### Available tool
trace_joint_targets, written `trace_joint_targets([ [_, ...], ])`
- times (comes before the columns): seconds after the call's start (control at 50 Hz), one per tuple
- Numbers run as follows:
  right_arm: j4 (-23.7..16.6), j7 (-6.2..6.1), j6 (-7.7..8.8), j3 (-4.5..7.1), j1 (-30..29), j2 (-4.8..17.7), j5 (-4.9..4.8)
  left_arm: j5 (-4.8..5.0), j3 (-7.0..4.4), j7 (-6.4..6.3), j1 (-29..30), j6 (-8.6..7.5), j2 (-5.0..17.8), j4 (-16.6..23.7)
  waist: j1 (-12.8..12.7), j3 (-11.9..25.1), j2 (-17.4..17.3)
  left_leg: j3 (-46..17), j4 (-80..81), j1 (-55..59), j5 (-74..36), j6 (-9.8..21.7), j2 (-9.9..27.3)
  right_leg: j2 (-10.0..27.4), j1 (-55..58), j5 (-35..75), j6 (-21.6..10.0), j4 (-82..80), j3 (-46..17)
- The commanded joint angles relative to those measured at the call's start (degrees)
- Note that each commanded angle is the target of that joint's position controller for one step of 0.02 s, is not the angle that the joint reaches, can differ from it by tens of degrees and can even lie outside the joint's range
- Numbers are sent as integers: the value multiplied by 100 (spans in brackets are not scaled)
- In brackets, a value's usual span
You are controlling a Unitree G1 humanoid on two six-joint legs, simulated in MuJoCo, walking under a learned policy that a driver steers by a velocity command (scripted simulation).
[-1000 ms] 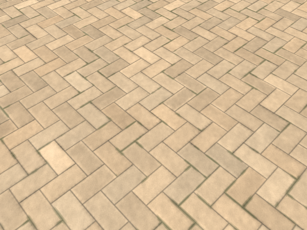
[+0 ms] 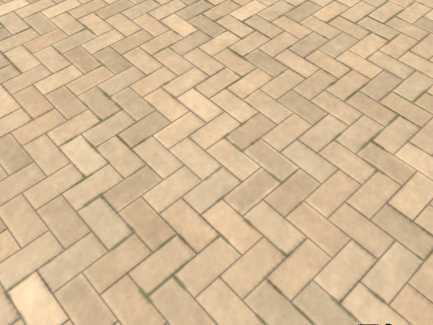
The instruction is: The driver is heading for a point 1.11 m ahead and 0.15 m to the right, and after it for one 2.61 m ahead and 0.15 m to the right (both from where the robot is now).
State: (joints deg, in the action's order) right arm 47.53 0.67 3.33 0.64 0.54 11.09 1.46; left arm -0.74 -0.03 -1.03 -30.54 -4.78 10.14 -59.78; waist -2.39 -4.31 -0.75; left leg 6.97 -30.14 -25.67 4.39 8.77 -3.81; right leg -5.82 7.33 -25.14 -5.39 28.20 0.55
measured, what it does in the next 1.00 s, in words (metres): walks ahead: right foot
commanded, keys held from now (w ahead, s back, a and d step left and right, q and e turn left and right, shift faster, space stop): w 1.00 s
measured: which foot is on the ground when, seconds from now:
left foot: down 0.00-0.56, up 0.58-1.00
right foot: down 0.00-0.00, up 0.02-0.52, down 0.54-1.00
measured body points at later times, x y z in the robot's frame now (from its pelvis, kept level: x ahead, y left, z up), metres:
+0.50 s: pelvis +0.27 -0.02 +0.02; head +0.30 -0.02 +0.47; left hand +0.48 +0.18 -0.09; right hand +0.16 -0.25 -0.12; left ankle +0.12 +0.05 -0.71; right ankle +0.42 -0.13 -0.69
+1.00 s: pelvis +0.53 -0.04 +0.03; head +0.56 -0.04 +0.47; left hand +0.43 +0.18 -0.12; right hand +0.72 -0.25 -0.09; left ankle +0.70 +0.08 -0.68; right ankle +0.43 -0.11 -0.71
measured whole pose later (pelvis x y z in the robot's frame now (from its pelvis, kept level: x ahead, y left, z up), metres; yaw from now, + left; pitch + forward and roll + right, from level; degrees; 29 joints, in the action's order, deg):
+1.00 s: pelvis +0.53 -0.04 +0.03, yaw +1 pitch +0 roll -1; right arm 51.3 1.7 2.1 1.2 1.6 11.1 1.3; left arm -1.0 -1.2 -0.2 -28.1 -5.6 9.5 -61.5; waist -3.8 -2.7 -1.8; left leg 3.2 -37.7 -34.2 1.5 2.8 4.2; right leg -5.1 4.6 -15.1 -4.5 10.0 4.3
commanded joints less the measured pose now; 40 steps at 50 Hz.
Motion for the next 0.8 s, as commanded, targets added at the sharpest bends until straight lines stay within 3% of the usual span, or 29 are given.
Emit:
trace_joint_targets([
  [0.02, 519, -98, -40, 469, 2661, 1447, 89, 103, -108, 60, -453, -40, 334, 455, 712, 1963, -1147, -4771, 997, 4420, 1064, 1426, 2727, -76, -3742, -427, 77, 5461, -128],
  [0.04, 455, -23, -43, 462, 2053, 1228, -132, -40, -188, 50, -41, -26, 818, 510, 695, 1251, -327, -4546, 1565, 3613, 2002, 1433, 2510, 320, -4270, 106, -73, 5442, -480],
  [0.06, 375, 1, -10, 369, 1576, 858, -148, -61, -230, 91, 538, -47, 908, 671, 555, 511, -91, -3813, 1848, 2795, 2230, 1274, 2339, 569, -4376, 540, -105, 5158, -451],
  [0.08, 431, 20, 47, 299, 1436, 572, -110, -71, -234, 116, 740, -48, 821, 705, 362, 14, 240, -3283, 2092, 2020, 1717, 1050, 2102, 757, -4164, 702, -103, 4739, -428],
  [0.12, 619, -25, 180, 198, 1541, 354, -63, -148, -194, 179, 653, 92, 541, 662, 43, -40, 193, -2436, 2243, 1323, 771, 685, 1660, 980, -3566, 846, 21, 4157, -426],
  [0.14, 716, -32, 239, 196, 1698, 389, -71, -154, -176, 210, 607, 146, 424, 643, -2, -8, 103, -2182, 2281, 1230, 369, 650, 1580, 1001, -3471, 902, 78, 3997, -349],
  [0.18, 864, -22, 311, 220, 1949, 563, -99, -147, -182, 246, 896, 209, 415, 755, -18, -55, -12, -1787, 2406, 1197, -18, 608, 1453, 1115, -3701, 1192, 179, 3633, -194],
  [0.24, 976, -11, 302, 209, 2278, 644, -118, -122, -193, 265, 1809, 248, 519, 1054, 166, -229, -71, -1450, 2545, 1455, -417, 437, 1284, 1261, -4339, 1936, 316, 2843, 15],
  [0.32, 1119, -33, 285, 160, 2779, 615, -126, -53, -145, 283, 2699, 238, 445, 1300, 465, -185, -203, -1145, 2397, 1974, -1235, 127, 1147, 1130, -4412, 2661, 402, 1678, 253],
  [0.44, 1329, -138, 234, 131, 3271, 676, -11, -43, -123, 271, 3588, 188, 479, 1583, 712, -224, -328, -1162, 1921, 3234, -2182, 246, 1468, 854, -4555, 2294, 252, 723, 378],
  [0.48, 1355, -175, 223, 149, 3142, 749, 13, -42, -150, 256, 3474, 136, 538, 1596, 537, -188, -362, -1109, 1586, 3410, -2928, 232, 1591, 724, -4181, 1840, 80, 438, 405],
  [0.5, 1347, -188, 222, 160, 3012, 796, 10, -47, -186, 225, 3139, 107, 593, 1499, 350, -36, -404, -1027, 1214, 3359, -3706, 158, 1583, 557, -3628, 1596, -28, 282, 467],
  [0.52, 1355, -186, 213, 172, 2931, 850, 0, -54, -248, 181, 2486, 69, 689, 1282, 77, 286, -415, -956, 525, 3290, -4308, 86, 1522, 365, -2835, 1518, -155, 73, 521],
  [0.54, 1330, -172, 206, 164, 2807, 849, -42, -106, -339, 122, 1471, 10, 848, 938, -360, 800, -278, -763, -552, 2800, -4031, -27, 1326, 376, -1527, 1806, -333, -240, 464],
  [0.56, 1126, -155, 233, 104, 2726, 685, -103, -258, -477, 48, 411, -34, 1305, 720, -722, 1524, 145, -590, -2166, 1544, -2141, -124, 1072, 1550, 55, 1351, -653, -240, -777],
  [0.58, 1086, -105, 219, 20, 3439, 119, -298, -297, -598, 76, 187, 7, 1752, 668, -384, 2182, 1435, -286, -4288, -499, 2284, -379, -26, 3142, 1408, 1214, -1517, -762, -3562],
  [0.6, 1140, -129, 202, 192, 3069, 757, -127, -48, -554, 145, 515, 73, 1387, 668, -354, 1796, 520, -1024, -4680, -996, 2310, -277, 192, 2856, 929, 972, -1411, -1125, -3744],
  [0.62, 941, -104, 226, 214, 2555, 718, -107, 9, -470, 168, 1142, 61, 1110, 735, -95, 931, 440, -1034, -4497, -1162, 1740, -262, 452, 2650, 88, 1162, -1217, -1294, -2789],
  [0.64, 880, -85, 241, 200, 2277, 607, -90, -7, -406, 193, 1449, 12, 814, 752, 37, 528, 206, -1000, -4205, -993, 1394, -287, 631, 2394, -602, 1777, -1057, -1511, -2208],
  [0.68, 887, -17, 101, 195, 2283, 411, 40, -7, -294, 157, 1498, -56, 462, 599, 361, 295, 318, -949, -3715, -496, 1186, -398, 831, 1924, -1369, 2364, -722, -1748, -1390],
  [0.74, 825, 77, -44, 201, 2161, 267, 75, 29, -300, 132, 1046, -164, 586, 344, 484, 233, 362, -769, -3393, -513, 983, -530, 854, 1771, -1561, 2975, -711, -1919, -935],
  [0.8, 539, 106, -100, 203, 1347, 330, 65, 21, -299, 126, 732, -164, 689, 224, 377, -29, 382, -607, -2789, -1068, 353, -650, 981, 1645, -1533, 2999, -671, -2140, -678],
])
Next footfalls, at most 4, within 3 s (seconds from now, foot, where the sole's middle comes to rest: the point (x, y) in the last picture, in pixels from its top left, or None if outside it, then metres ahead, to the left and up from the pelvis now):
0.54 right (277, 318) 0.47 -0.12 -0.75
1.10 left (218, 227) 0.76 0.07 -0.75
1.68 right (266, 163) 1.04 -0.10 -0.75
2.26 left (241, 124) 1.24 -0.01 -0.75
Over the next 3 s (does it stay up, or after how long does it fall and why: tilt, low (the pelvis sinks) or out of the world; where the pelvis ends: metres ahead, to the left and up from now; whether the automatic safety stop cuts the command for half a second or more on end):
stays up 1.08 -0.06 0.03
